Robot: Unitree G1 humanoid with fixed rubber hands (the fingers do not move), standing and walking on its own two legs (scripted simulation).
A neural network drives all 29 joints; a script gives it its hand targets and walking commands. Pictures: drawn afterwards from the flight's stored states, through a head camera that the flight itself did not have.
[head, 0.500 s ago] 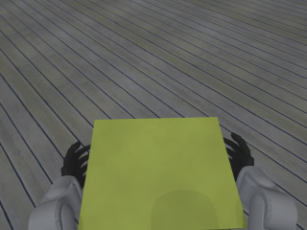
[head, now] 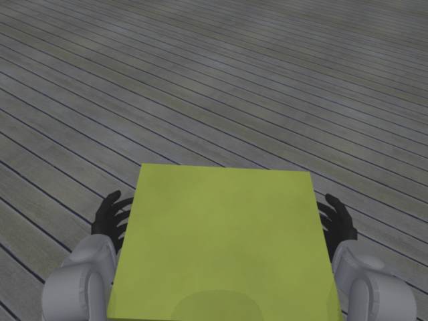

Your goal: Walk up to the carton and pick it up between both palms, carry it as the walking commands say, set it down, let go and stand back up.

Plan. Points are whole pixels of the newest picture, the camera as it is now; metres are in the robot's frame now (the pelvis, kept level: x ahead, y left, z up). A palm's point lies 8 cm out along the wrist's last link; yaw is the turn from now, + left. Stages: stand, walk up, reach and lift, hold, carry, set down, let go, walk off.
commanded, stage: carry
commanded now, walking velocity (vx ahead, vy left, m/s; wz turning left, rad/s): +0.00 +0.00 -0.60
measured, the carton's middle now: (219, 257) +0.24 +0.00 +0.01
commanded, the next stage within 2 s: none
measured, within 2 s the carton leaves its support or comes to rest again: neither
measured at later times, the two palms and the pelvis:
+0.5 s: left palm (176, 218) +0.27 +0.08 +0.07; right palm (409, 274) +0.18 -0.27 +0.09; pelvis +0.00 -0.03 -0.01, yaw -16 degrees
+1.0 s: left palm (244, 236) +0.24 -0.03 +0.08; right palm out of the picture +0.06 -0.35 +0.07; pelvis -0.04 -0.07 +0.00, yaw -27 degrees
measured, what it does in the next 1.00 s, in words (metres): steps on the spot, turning right: right foot, then left foot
